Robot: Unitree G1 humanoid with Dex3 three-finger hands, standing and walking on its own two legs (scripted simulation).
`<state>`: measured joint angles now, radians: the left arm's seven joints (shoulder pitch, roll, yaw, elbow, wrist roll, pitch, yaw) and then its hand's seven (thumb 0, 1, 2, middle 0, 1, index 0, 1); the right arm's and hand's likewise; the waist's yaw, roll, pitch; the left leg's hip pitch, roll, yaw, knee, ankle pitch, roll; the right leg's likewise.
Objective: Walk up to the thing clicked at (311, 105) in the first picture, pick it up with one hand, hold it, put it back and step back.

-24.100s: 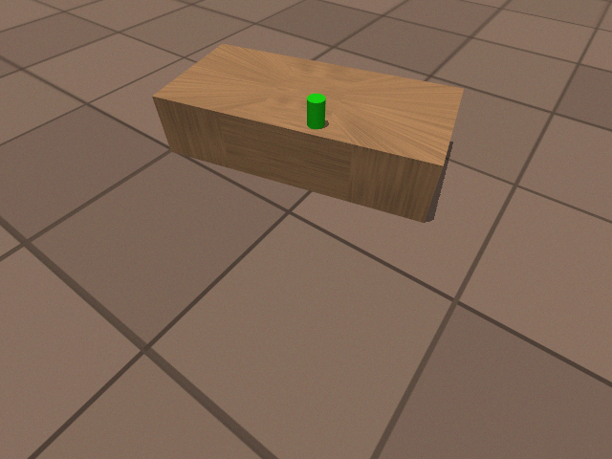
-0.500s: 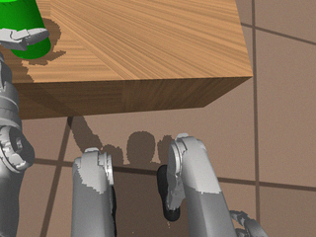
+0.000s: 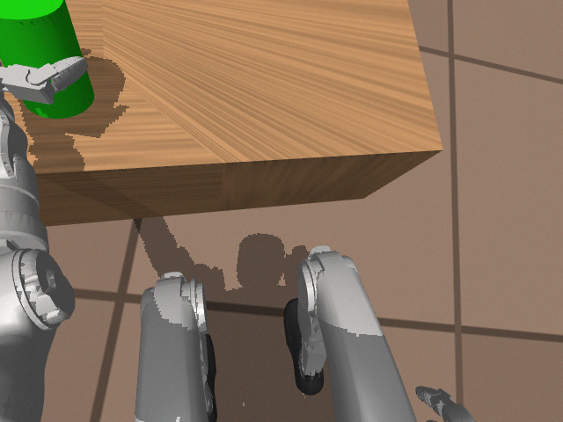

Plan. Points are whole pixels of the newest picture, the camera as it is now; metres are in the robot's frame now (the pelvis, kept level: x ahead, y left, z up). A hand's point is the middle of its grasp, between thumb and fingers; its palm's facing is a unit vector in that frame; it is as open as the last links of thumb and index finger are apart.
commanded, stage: settle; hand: left
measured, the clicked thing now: (41, 52) +0.57 +0.23 +0.00
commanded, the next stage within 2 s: lift in 0.56 s
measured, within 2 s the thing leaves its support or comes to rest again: neither
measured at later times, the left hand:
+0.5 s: hand (11, 8) +0.56 +0.22 +0.07, palm faces +0.22 -0.98 -0.03, open 11.6 cm
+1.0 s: hand out of the picture +0.53 +0.22 +0.12, palm faces +0.22 -0.97 -0.04, open 11.6 cm
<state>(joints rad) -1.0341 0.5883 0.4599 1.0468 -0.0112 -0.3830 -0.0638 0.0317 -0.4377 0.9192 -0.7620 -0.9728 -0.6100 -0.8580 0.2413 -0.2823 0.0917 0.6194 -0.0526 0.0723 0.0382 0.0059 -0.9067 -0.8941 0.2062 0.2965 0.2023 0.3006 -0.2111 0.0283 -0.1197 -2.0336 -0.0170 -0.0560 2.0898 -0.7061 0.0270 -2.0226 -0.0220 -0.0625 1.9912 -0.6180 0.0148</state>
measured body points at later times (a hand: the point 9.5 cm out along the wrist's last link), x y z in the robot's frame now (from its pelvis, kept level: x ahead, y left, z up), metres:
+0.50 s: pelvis +0.01 -0.01 +0.06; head +0.24 +0.03 +0.45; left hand +0.54 +0.27 +0.08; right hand +0.08 -0.28 -0.06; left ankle +0.07 +0.11 -0.40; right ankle +0.10 -0.13 -0.40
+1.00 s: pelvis +0.02 +0.00 +0.11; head +0.22 +0.03 +0.51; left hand +0.51 +0.27 +0.12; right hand +0.09 -0.27 -0.01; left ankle +0.07 +0.11 -0.40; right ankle +0.10 -0.13 -0.40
